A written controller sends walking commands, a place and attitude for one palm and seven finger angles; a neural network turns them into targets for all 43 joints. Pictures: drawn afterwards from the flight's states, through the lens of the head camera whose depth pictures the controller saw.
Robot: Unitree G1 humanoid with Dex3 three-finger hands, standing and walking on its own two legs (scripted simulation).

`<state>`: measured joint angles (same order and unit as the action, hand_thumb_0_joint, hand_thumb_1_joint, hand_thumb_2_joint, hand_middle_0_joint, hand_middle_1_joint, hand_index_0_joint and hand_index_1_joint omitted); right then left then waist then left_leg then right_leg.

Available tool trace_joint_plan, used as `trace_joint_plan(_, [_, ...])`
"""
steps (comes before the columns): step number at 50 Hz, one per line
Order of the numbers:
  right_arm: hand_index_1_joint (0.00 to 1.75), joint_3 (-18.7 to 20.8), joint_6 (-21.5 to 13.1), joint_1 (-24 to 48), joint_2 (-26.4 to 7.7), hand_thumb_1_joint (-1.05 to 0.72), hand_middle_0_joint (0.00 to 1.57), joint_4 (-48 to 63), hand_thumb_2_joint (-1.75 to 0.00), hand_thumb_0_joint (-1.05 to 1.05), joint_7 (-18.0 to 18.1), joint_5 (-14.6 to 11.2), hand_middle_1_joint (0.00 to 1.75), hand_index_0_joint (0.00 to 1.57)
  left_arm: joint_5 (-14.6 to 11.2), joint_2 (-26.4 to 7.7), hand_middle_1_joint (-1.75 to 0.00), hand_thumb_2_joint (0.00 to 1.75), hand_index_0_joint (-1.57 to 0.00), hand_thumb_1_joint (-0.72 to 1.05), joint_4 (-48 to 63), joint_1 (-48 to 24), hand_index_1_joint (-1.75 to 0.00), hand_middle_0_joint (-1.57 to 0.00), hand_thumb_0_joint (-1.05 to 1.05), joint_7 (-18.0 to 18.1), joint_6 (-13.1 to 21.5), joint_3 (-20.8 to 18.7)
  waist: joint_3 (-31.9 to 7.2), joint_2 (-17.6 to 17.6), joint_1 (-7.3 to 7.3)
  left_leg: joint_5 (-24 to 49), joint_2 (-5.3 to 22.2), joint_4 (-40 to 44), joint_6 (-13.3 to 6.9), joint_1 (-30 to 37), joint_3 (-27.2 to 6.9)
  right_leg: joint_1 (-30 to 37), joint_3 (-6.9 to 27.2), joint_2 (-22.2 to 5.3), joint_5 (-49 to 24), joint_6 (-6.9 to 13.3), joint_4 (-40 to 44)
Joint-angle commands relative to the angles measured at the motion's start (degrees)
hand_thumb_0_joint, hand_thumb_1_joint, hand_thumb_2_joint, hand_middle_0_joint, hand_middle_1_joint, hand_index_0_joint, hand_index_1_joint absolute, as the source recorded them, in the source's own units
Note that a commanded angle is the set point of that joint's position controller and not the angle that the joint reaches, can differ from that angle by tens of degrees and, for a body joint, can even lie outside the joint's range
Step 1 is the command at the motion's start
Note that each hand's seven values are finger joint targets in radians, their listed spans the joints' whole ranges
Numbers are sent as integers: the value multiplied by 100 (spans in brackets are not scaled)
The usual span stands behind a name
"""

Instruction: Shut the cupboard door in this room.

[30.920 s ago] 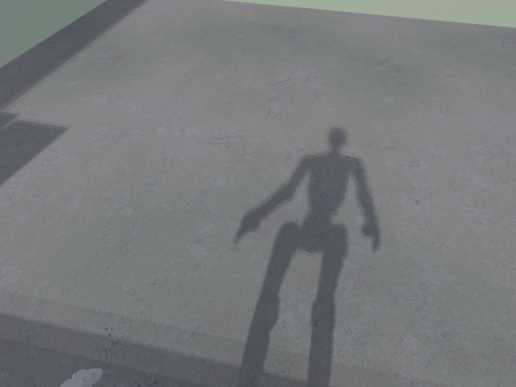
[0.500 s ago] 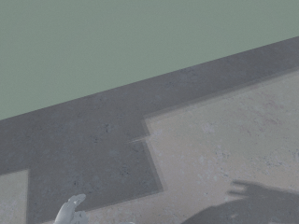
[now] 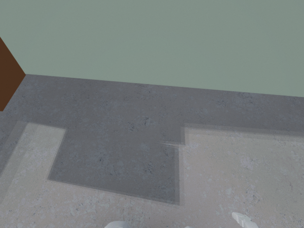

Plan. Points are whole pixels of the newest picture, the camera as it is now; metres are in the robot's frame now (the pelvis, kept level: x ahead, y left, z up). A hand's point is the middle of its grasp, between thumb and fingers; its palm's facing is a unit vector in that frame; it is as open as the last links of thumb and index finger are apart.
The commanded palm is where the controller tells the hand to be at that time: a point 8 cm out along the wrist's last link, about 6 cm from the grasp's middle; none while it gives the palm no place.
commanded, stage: walk to a spot facing it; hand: left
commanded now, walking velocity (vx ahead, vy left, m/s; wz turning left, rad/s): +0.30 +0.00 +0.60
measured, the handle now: out of the picture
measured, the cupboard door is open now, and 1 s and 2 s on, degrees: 89 89 89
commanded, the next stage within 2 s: turn to face it in 1.74 s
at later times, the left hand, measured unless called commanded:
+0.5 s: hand (95, 174) +0.26 +0.20 -0.13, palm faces +0.20 -0.95 -0.23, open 7.3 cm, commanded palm none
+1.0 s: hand (90, 217) +0.15 +0.19 -0.17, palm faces +0.59 -0.78 -0.18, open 7.3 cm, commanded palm none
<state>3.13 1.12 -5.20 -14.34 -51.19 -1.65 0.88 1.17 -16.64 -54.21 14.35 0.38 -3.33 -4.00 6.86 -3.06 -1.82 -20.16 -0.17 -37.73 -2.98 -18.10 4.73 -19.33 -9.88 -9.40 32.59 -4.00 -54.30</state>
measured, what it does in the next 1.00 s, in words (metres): walks ahead, turning left: right foot, then left foot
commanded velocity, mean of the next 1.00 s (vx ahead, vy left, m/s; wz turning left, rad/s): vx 0.34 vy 0.00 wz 0.44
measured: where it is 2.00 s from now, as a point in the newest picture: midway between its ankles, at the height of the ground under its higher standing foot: (114, 141)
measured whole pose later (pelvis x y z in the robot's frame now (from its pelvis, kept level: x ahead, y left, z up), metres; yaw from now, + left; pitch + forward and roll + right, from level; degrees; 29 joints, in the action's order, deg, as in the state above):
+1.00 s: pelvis +0.33 +0.09 +0.00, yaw +32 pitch +0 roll -1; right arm 2.2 -3.3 -1.1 -12.9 -51.8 -1.4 0.9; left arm 0.7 -11.3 -63.9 24.2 -0.5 1.1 -1.7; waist 7.8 -0.4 -4.2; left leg -15.0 0.0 -39.0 -5.8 -24.2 6.8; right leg -12.6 -8.5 -9.1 28.6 -3.3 -62.5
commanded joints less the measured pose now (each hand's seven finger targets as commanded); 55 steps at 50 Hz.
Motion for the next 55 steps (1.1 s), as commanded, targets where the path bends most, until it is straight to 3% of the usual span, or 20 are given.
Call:
trace_joint_plan(1, [30,271,-129,-845,-1135,-90,20,174,-90,0,188,40,30,20,0,-410,-30,90,-20,90,748,-804,-30,-20,0,-119,314,-112,-652,1142,525,390,1622,2213,-721,1445,-2541,-1936,852,62,-695,-42,-1308])
trace_joint_plan(4, [30,194,-268,-699,-970,-90,20,227,-90,0,162,-9,30,20,27,-421,-30,90,-20,90,530,-402,-30,-20,0,-192,330,-105,-683,992,300,652,1177,2387,-565,1235,-1961,-1578,799,156,-1399,-96,-1067])
trace_joint_plan(17, [30,301,-392,-1515,-918,-90,20,-182,-90,0,193,27,30,20,-28,-184,-30,90,-20,90,1062,-1538,-30,-20,0,-238,506,9,-471,1137,527,2010,1132,2035,-796,1555,-2418,-1445,665,404,-1504,-243,1188])
trace_joint_plan(19, [30,302,-383,-1444,-881,-90,20,-209,-90,0,210,39,30,20,-27,-159,-30,90,-20,90,1018,-1357,-30,-20,0,-238,550,19,-552,1127,432,2403,996,1694,-671,1248,-2436,-657,486,634,-1581,-149,1808])
trace_joint_plan(21, [30,289,-389,-1252,-796,-90,20,-220,-90,0,220,-11,30,20,-23,-322,-30,90,-20,90,683,-260,-30,-20,0,-199,639,-56,-970,683,-126,2560,637,610,-339,341,-2121,1411,498,675,-2251,2,2808])
trace_joint_plan(22, [30,241,-449,-1298,-551,-90,20,-169,-90,0,170,-71,30,20,21,-806,-30,90,-20,90,416,642,-30,-20,0,-123,716,-173,-1547,-252,-497,1762,225,-748,-50,-792,-1643,3121,1503,-385,-1986,352,3089])
trace_joint_plan(23, [30,191,-475,-1380,-238,-90,20,18,-90,0,160,-94,30,20,43,-1337,-30,90,-20,90,258,1362,-30,-20,0,-52,719,-294,-2093,-1638,-627,-1242,-459,-2381,229,-1844,-843,3924,3456,-2084,-2141,897,3551])
trace_joint_plan(24, [30,234,-427,-1155,-483,-90,20,84,-90,0,141,-70,30,20,-19,-1227,-30,90,-20,90,265,1147,-30,-20,0,4,689,-290,-1745,-1159,-547,-1303,-47,-3253,172,-2048,-969,3274,3713,-2315,-1491,1154,3883])
trace_joint_plan(26, [30,235,-374,-596,-351,-90,20,25,-90,0,23,15,30,20,0,-696,-30,90,-20,90,366,428,-30,-20,0,6,727,-188,-620,-599,-331,-244,450,-3871,174,-2335,-931,1883,2949,-1849,-431,1027,4122])
trace_joint_plan(28, [30,210,-230,-743,-133,-90,20,-163,-90,0,-66,37,30,20,14,-246,-30,90,-20,90,345,108,-30,-20,0,-6,786,-44,-423,-452,25,425,543,-3642,274,-1940,-802,1180,1513,-1273,-1477,681,4129])
trace_joint_plan(30, [30,198,-150,-864,-35,-90,20,-256,-90,0,-100,42,30,20,45,-78,-30,90,-20,90,236,248,-30,-20,0,4,836,-9,-422,-661,128,658,540,-3407,361,-1893,-640,1159,883,-1045,-2351,626,4104])
trace_joint_plan(35, [30,116,-101,-266,133,-90,20,-85,-90,0,-159,50,30,20,53,-34,-30,90,-20,90,-49,575,-30,-20,0,38,911,19,-203,-483,175,1014,628,-2364,447,-2156,-293,1461,-2,-927,-3582,686,4203])
trace_joint_plan(41, [30,-66,-202,716,150,-90,20,215,-90,0,-223,45,30,20,41,-282,-30,90,-20,90,-401,1140,-30,-20,0,44,865,56,-70,-416,-116,1001,408,-353,195,-1465,212,2095,-350,-1060,-4799,759,3979])
trace_joint_plan(43, [30,-42,-258,380,13,-90,20,150,-90,0,-156,60,30,20,30,-441,-30,90,-20,90,-442,1122,-30,-20,0,45,840,30,-412,-469,69,572,175,-45,17,-751,385,2301,-444,-1173,-5944,781,3278])
trace_joint_plan(45, [30,108,-329,-1144,-429,-90,20,-217,-90,0,-50,103,30,20,-31,-603,-30,90,-20,90,-399,806,-30,-20,0,26,827,29,-1368,-158,880,957,-30,761,-203,1598,270,1476,-756,-970,-5951,492,1057])
trace_joint_plan(46, [30,291,-345,-1918,-1190,-90,20,-376,-90,0,43,150,30,20,-83,-349,-30,90,-20,90,-273,1002,-30,-20,0,-69,812,24,-2226,1145,1120,1547,1178,868,-620,3325,-1377,-62,-763,-201,-3203,188,-741])
trace_joint_plan(47, [30,402,-353,-2243,-1673,-90,20,-476,-90,0,115,50,30,20,-112,-85,-30,90,-20,90,-60,876,-30,-20,0,-111,818,85,-2360,1862,1103,2848,2393,1409,-1173,3914,-3268,-1492,-85,438,48,112,-2063])
trace_joint_plan(48, [30,397,-361,-2044,-1641,-90,20,-515,-90,0,179,-48,30,20,-107,-109,-30,90,-20,90,-21,519,-30,-20,0,-29,766,98,-2281,1359,1013,2781,2507,1680,-1215,3625,-3250,-1877,594,290,-72,168,-2484])
trace_joint_plan(50, [30,234,-438,-1182,-961,-90,20,-289,-90,0,228,-22,30,20,-33,-13,-30,90,-20,90,-212,322,-30,-20,0,-50,710,75,-1140,523,570,2409,2038,1873,-909,2104,-2207,-1841,832,-104,-929,159,-2335])
trace_joint_plan(55, [30,57,-582,-987,-330,-90,20,-455,-90,0,206,-44,30,20,69,243,-30,90,-20,90,-484,797,-30,-20,0,-97,481,99,-634,820,53,2167,1233,2551,-595,856,-1090,-1132,707,-62,-1804,20,-1342])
